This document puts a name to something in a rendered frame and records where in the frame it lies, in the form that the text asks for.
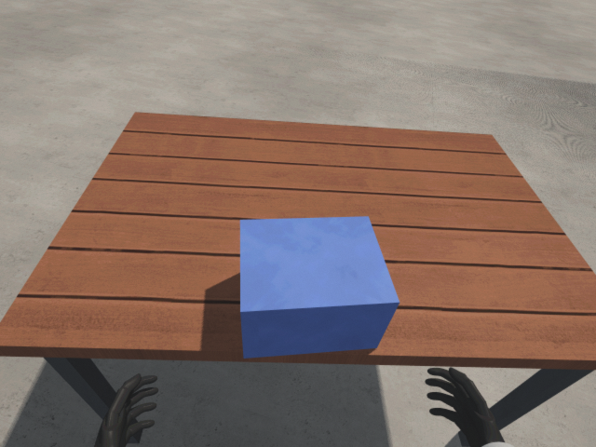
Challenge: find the carton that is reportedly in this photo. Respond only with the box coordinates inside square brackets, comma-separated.
[240, 216, 400, 359]

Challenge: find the table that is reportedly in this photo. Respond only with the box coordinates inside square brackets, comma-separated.
[0, 112, 596, 447]

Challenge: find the left robot hand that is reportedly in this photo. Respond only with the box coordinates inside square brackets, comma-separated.
[94, 373, 158, 447]

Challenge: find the right robot hand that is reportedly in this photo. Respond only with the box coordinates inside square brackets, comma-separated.
[425, 367, 505, 447]

